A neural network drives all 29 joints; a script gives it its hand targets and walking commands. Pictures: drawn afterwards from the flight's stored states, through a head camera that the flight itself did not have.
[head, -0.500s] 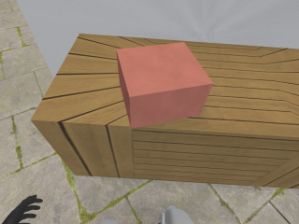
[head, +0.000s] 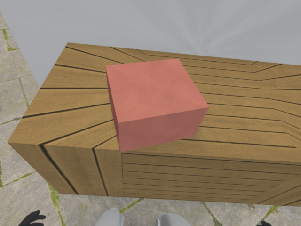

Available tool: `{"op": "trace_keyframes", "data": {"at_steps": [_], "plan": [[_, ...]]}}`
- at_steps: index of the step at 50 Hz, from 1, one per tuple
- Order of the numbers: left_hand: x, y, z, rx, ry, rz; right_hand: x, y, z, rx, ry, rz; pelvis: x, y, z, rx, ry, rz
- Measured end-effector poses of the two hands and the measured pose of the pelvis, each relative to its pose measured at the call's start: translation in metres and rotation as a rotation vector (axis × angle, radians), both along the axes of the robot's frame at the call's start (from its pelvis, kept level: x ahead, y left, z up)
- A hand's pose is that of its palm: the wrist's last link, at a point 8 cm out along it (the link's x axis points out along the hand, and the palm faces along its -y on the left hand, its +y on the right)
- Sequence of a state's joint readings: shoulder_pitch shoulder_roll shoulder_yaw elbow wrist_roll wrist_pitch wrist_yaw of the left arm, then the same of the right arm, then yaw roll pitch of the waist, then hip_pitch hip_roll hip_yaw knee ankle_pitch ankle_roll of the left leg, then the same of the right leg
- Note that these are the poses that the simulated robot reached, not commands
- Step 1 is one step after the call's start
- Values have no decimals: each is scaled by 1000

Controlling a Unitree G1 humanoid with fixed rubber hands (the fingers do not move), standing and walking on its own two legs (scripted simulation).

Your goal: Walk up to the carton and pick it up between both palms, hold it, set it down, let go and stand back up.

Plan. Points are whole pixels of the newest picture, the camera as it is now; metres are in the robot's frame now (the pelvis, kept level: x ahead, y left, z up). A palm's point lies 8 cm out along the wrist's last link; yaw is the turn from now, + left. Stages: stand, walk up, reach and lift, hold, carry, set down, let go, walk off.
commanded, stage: walk up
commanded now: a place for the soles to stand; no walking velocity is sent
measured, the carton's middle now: (151, 102) +0.53 +0.00 -0.03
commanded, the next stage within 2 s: reach and lift in 1.74 s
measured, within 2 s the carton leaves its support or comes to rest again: neither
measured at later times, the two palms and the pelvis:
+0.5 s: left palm out of the picture +0.13 +0.29 -0.09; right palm (277, 220) +0.16 -0.35 -0.06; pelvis +0.04 -0.03 +0.00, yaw +0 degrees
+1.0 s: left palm (31, 216) +0.15 +0.30 -0.08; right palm (273, 217) +0.17 -0.34 -0.06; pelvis +0.04 -0.02 -0.01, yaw +1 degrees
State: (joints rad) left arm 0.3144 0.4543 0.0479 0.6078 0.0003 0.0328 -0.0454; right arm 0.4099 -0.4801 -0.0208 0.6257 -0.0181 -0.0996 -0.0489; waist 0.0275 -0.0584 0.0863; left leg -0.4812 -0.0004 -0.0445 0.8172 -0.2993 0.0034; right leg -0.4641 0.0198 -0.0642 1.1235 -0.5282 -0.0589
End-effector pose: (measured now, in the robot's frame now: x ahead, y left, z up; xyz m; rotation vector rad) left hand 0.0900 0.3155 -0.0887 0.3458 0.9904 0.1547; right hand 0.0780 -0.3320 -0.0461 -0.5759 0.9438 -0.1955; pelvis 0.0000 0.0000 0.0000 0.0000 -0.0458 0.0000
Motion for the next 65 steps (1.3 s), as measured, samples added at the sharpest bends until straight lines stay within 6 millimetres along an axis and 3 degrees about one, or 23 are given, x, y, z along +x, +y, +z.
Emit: {"op": "trace_keyframes", "data": {"at_steps": [4,9,14,19,26,32,37,44,52,60,65], "plan": [[16,-3,7,32,-15,-22,4,-13,-2,3,2,-13,6,-12,-1,10,-4,-8],[14,-19,6,77,10,-30,22,-33,-20,27,11,-24,13,-35,-9,25,13,-14],[17,-36,13,77,16,-10,47,-38,-19,49,9,-15,25,-44,-1,26,34,-9],[27,-37,13,79,20,-2,64,-36,-18,51,14,-8,37,-43,1,25,56,-7],[43,-24,3,63,2,13,82,-19,-14,38,-31,15,44,-28,-4,12,40,0],[62,-24,7,74,-50,-4,86,-23,-16,40,-50,19,43,-32,-7,14,31,0],[60,-26,12,71,-58,-10,89,-23,-15,44,-38,16,43,-33,-4,11,35,4],[60,-13,7,62,-54,6,92,-9,-12,39,-62,36,43,-21,-6,2,25,13],[60,-17,11,63,-78,-5,87,-13,-14,42,-59,31,37,-25,-6,7,20,13],[55,2,11,61,-82,9,83,7,-14,48,-46,56,38,-8,-5,1,20,32],[58,5,14,74,-79,11,75,2,-15,44,-4,50,43,-11,-4,1,24,40]]}}
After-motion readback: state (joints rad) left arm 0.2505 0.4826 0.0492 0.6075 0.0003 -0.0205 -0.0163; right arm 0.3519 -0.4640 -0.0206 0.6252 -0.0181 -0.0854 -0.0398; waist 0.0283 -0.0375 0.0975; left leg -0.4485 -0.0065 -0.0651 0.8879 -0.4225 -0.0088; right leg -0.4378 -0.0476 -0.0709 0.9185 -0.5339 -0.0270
